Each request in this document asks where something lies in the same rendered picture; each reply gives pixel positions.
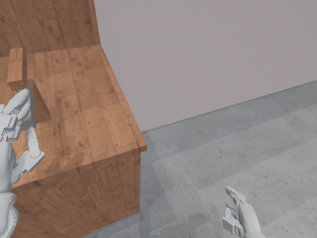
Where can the robot right hand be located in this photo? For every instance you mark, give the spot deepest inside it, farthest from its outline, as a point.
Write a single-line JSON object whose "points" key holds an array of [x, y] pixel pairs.
{"points": [[245, 219]]}

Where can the tap lever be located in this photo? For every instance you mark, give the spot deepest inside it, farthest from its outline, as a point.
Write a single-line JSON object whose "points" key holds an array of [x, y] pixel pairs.
{"points": [[30, 120]]}

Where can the left robot forearm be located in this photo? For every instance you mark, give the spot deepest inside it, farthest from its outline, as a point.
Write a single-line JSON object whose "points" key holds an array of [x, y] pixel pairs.
{"points": [[9, 216]]}

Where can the counter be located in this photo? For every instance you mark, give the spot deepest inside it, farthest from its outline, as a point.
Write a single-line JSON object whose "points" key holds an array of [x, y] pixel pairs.
{"points": [[90, 176]]}

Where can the robot left hand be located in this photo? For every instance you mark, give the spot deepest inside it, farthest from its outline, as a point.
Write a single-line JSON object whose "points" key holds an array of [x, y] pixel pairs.
{"points": [[11, 117]]}

